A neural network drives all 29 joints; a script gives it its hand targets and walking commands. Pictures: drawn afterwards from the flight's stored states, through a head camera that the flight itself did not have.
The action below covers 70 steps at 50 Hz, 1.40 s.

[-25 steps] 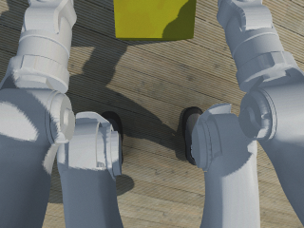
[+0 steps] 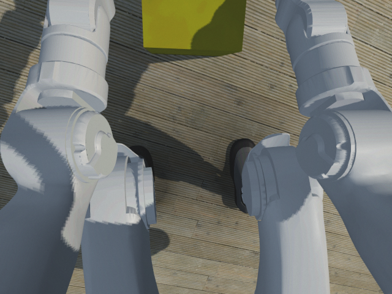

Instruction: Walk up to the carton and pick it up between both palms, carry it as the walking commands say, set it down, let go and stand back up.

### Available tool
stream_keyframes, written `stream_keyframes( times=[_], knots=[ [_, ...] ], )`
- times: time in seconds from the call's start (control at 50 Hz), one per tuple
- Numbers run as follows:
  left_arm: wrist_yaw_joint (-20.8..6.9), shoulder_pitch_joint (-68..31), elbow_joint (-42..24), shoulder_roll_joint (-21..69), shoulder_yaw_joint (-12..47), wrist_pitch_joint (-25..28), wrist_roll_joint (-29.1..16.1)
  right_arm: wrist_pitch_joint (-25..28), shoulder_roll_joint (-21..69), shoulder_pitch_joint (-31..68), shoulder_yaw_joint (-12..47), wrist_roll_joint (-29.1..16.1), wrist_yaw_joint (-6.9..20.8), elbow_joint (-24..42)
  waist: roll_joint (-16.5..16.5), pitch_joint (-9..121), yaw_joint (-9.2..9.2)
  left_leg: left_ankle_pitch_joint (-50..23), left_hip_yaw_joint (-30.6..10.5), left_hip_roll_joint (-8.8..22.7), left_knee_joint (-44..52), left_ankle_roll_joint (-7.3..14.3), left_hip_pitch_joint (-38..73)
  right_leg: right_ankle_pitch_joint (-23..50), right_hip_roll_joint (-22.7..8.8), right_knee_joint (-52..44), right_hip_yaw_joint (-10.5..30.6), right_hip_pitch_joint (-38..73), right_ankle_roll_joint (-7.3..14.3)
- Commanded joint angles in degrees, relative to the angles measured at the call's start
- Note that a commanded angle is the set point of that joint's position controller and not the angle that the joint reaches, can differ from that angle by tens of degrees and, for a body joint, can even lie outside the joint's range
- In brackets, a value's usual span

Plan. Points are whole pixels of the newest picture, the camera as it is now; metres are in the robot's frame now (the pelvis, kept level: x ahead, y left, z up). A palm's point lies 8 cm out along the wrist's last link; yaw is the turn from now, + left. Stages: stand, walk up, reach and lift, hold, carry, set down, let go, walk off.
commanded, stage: reach and lift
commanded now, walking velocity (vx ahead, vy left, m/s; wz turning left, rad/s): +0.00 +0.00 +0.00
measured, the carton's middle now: out of the picture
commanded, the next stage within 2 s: none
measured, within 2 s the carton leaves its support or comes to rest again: leaves its support in 0.82 s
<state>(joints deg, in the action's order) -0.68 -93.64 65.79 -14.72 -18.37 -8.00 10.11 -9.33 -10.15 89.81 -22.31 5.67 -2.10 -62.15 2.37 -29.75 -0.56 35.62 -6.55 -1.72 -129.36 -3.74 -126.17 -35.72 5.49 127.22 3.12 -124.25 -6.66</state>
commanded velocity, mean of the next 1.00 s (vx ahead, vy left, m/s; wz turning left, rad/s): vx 0.00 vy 0.00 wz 0.00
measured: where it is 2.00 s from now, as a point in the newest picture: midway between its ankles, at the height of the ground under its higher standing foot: (194, 191)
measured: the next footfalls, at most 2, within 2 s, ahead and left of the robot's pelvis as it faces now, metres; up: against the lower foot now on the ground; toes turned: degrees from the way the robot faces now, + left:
none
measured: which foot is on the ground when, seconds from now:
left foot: down 0.00-1.00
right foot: down 0.00-1.00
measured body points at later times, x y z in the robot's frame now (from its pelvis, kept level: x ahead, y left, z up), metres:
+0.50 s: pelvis +0.01 +0.00 +0.00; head +0.39 +0.03 +0.23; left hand +0.57 +0.14 -0.20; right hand +0.56 -0.11 -0.19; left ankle +0.10 +0.14 -0.33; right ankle +0.11 -0.14 -0.33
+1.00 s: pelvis -0.01 +0.00 +0.01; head +0.37 +0.03 +0.24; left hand +0.57 +0.15 -0.17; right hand +0.56 -0.10 -0.16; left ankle +0.10 +0.14 -0.33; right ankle +0.11 -0.14 -0.33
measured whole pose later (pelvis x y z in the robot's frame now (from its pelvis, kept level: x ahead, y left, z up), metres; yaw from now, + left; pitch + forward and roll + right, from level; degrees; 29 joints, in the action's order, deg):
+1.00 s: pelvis -0.01 +0.00 +0.01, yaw +2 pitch +30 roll -3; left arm 7.7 -92.0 60.7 -15.4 -9.7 -13.6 -1.8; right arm -13.1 -7.2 87.3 -17.9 0.7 -11.0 -54.4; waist 0.3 -30.0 -1.2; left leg 34.3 -6.8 -5.6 -127.7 -5.0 -123.5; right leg -35.9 7.9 126.2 5.3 -121.0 -8.5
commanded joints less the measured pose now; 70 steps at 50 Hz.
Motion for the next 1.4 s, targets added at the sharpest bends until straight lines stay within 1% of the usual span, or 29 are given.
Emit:
stream_keyframes(
  times=[0.0,0.06,0.1,0.12,0.22,0.26,0.34,0.36,0.42,0.46,0.48,0.54,0.64,0.7,0.74,0.78,0.8,0.9,0.92,0.94,1.0,1.16,1.2,1.22,1.24,1.26,1.28,1.3,1.38],
  knots=[
    [-11.18,-13.86,-0.88,43.05,10.22,-1.41,-0.74,0.89,43.41,18.93,10.28,-1.45,12.05,2.78,-5.57,49.40,1.81,-17.19,6.65,-4.40,11.67,3.68,27.73,13.79,4.54,-6.21,-8.54,12.38,3.65],
    [-11.24,-10.93,-0.40,45.89,9.19,-1.45,0.65,1.68,45.60,23.75,12.35,-3.44,12.47,9.58,-4.92,54.35,4.58,-19.78,6.56,-5.60,11.14,4.83,26.83,16.37,4.75,-6.68,-7.91,16.48,2.72],
    [-11.85,-10.34,0.29,46.51,8.82,-1.60,-1.08,1.95,44.12,22.53,12.64,-3.29,11.90,8.43,-3.03,53.20,1.76,-20.61,6.90,-5.44,10.40,4.44,25.41,18.12,4.92,-7.04,-8.07,16.14,2.92],
    [-11.60,-11.16,0.62,44.95,8.79,-1.54,-0.92,1.61,45.08,23.82,13.61,-4.38,11.97,8.11,-5.95,52.18,4.84,-18.95,8.64,-5.41,10.76,4.25,24.94,16.53,4.67,-6.88,-7.17,15.40,3.49],
    [-10.87,-13.71,-3.10,45.00,11.37,-0.46,-3.79,2.02,45.32,20.89,15.04,-4.92,11.19,8.91,-3.78,56.17,2.69,-22.76,8.13,-5.39,10.26,3.41,25.08,19.42,5.02,-7.15,-7.14,18.56,4.01],
    [-10.83,-8.05,0.84,45.66,10.12,-1.29,-1.74,1.77,47.83,19.77,15.78,-4.93,11.23,6.89,-3.97,50.57,5.36,-23.74,8.50,-5.80,11.35,3.43,25.64,20.36,5.41,-7.85,-6.58,15.19,3.44],
    [-10.74,-13.36,-2.70,44.90,12.29,-0.59,-3.35,2.22,47.20,24.09,16.10,-6.40,10.72,7.52,-4.62,53.07,3.67,-24.65,8.23,-5.84,10.39,4.08,25.38,21.65,5.37,-7.61,-7.48,15.55,3.42],
    [-10.45,-17.43,-5.62,46.89,13.47,0.09,-6.23,2.42,44.56,22.77,16.09,-5.70,9.84,9.39,-5.18,58.40,-0.38,-23.06,8.02,-5.46,9.55,3.67,27.43,20.33,5.16,-6.68,-8.05,17.91,3.52],
    [-9.83,-14.19,-1.11,44.73,13.16,-0.61,-5.25,1.89,47.34,23.64,16.91,-6.31,9.94,8.80,-4.86,55.33,3.90,-21.28,9.23,-5.89,10.47,3.62,26.45,17.86,5.26,-7.24,-7.83,16.38,3.82],
    [-10.29,-18.34,-5.19,46.51,13.29,-0.01,-5.87,1.74,49.99,22.88,16.01,-5.35,9.94,6.58,-4.77,55.85,4.32,-21.15,11.11,-6.68,10.56,3.48,22.75,20.96,5.51,-8.15,-7.31,21.88,4.09],
    [-10.15,-18.02,-2.84,45.65,12.72,-0.66,-5.33,1.54,48.27,23.79,14.87,-5.59,9.81,7.34,-5.07,53.65,1.52,-19.90,9.43,-5.65,9.73,4.13,24.41,18.82,5.35,-8.48,-6.79,17.99,3.92],
    [-9.24,-16.96,-6.68,48.65,15.40,-0.12,-7.44,2.46,49.40,24.60,19.22,-8.22,9.23,12.98,-5.79,64.26,4.59,-27.48,10.00,-6.34,9.43,3.19,32.40,23.79,6.24,-7.03,-8.45,21.70,3.74],
    [-8.49,-20.26,-6.49,51.40,18.14,-0.33,-10.63,2.53,50.75,31.96,21.01,-11.05,8.57,14.69,-6.01,68.75,3.10,-28.23,9.04,-5.99,9.67,3.53,36.80,24.02,5.74,-7.02,-9.30,22.95,3.63],
    [-8.17,-27.12,-12.58,52.57,22.89,-0.19,-14.15,2.23,51.63,30.25,20.17,-10.22,7.78,14.03,-7.15,76.21,-1.19,-29.01,8.96,-6.19,9.64,2.48,38.72,26.11,5.14,-6.25,-10.35,25.33,4.06],
    [-8.74,-25.40,-13.33,53.19,22.98,-0.88,-14.86,1.54,52.45,33.08,20.91,-10.40,7.53,15.77,-5.55,79.02,0.16,-27.72,10.60,-7.00,9.35,2.64,37.38,25.12,5.28,-7.67,-9.80,29.20,4.43],
    [-8.76,-27.84,-13.37,55.94,23.17,-1.71,-16.92,1.54,50.28,33.17,21.97,-9.74,6.85,18.35,-5.09,83.38,-3.31,-27.46,10.29,-6.52,9.07,2.29,40.11,25.09,5.13,-7.55,-10.67,34.28,4.16],
    [-8.72,-26.78,-14.61,55.02,22.47,-2.13,-15.69,1.32,52.54,35.58,22.80,-11.28,6.73,21.51,-6.86,84.15,1.30,-28.22,11.17,-7.28,9.83,2.54,39.93,26.50,5.33,-8.28,-9.71,34.31,3.46],
    [-7.26,-37.08,-22.02,52.36,26.22,-1.59,-19.36,-1.66,54.63,33.06,21.17,-9.25,6.37,17.28,-3.36,92.97,-4.76,-25.32,10.59,-6.50,11.39,2.12,43.26,25.44,4.42,-8.51,-11.27,37.52,3.71],
    [-7.12,-32.51,-15.59,51.91,23.69,-2.50,-16.43,-1.41,54.78,35.54,22.75,-9.95,6.62,18.59,-3.99,89.60,0.59,-24.46,11.34,-6.99,12.59,2.55,41.83,22.31,4.04,-9.56,-11.04,35.67,3.17],
    [-7.07,-34.54,-18.73,54.10,24.06,-2.75,-16.97,-1.65,54.87,38.60,23.50,-10.18,6.38,22.70,-3.96,93.79,-0.72,-25.16,10.92,-7.00,12.32,2.73,44.25,22.89,4.77,-9.80,-10.77,37.65,3.35],
    [-7.69,-30.95,-13.09,57.80,21.46,-4.62,-13.60,-2.30,57.53,42.19,24.83,-11.51,7.84,25.35,-5.22,91.58,3.14,-25.74,13.19,-6.94,11.81,2.81,44.26,21.56,4.54,-11.93,-9.72,36.66,4.23],
    [-8.92,-25.71,-11.15,60.66,17.50,-7.62,-9.73,-6.05,58.45,36.67,21.86,-7.24,9.11,20.99,-2.68,92.77,-1.35,-19.77,12.05,-6.68,15.39,3.25,40.62,18.35,4.57,-14.00,-11.72,35.39,2.71],
    [-8.83,-33.97,-18.04,61.93,23.01,-7.19,-14.74,-5.83,54.49,39.04,23.33,-6.78,8.41,24.88,-5.12,102.55,-6.37,-24.90,11.62,-6.62,14.40,1.37,48.28,22.55,4.25,-13.52,-12.63,38.78,3.62],
    [-8.45,-33.02,-19.14,63.86,23.93,-7.52,-14.41,-5.85,55.44,39.24,24.62,-8.68,8.36,25.80,-9.94,106.24,-3.93,-25.66,11.23,-6.89,15.63,1.27,50.52,23.50,4.11,-12.91,-12.09,40.49,3.73],
    [-7.94,-36.04,-20.32,64.98,25.92,-8.05,-15.60,-5.02,53.33,42.63,24.13,-8.95,8.17,28.68,-11.72,106.43,-6.24,-25.01,11.17,-7.22,14.61,1.06,50.68,22.67,4.14,-13.50,-11.79,38.28,4.41],
    [-7.65,-37.29,-22.19,63.21,27.43,-7.55,-14.93,-5.82,58.85,41.44,25.73,-9.97,8.03,27.66,-10.48,110.78,-2.75,-28.88,11.12,-7.04,15.27,1.32,52.42,26.69,4.19,-13.23,-11.33,41.52,4.08],
    [-7.71,-36.33,-22.15,63.42,28.00,-7.66,-17.10,-5.52,53.83,42.39,26.02,-9.15,7.91,30.47,-8.53,110.21,-7.79,-28.46,10.40,-6.48,15.09,0.88,54.66,25.49,3.95,-13.35,-13.12,40.33,3.45],
    [-7.51,-34.85,-22.25,62.71,27.18,-7.73,-15.13,-5.83,57.41,40.64,25.71,-9.99,8.34,27.92,-10.02,110.38,-3.78,-27.74,11.13,-6.83,15.37,1.01,54.10,25.49,3.90,-12.94,-11.92,40.56,4.02],
    [-7.80,-30.77,-18.66,63.43,24.06,-8.60,-14.35,-6.93,58.74,40.80,25.12,-7.60,8.60,28.69,-6.73,106.71,-4.97,-25.53,12.41,-6.89,16.20,1.14,51.58,23.00,4.68,-16.47,-11.13,41.12,3.89]
  ],
)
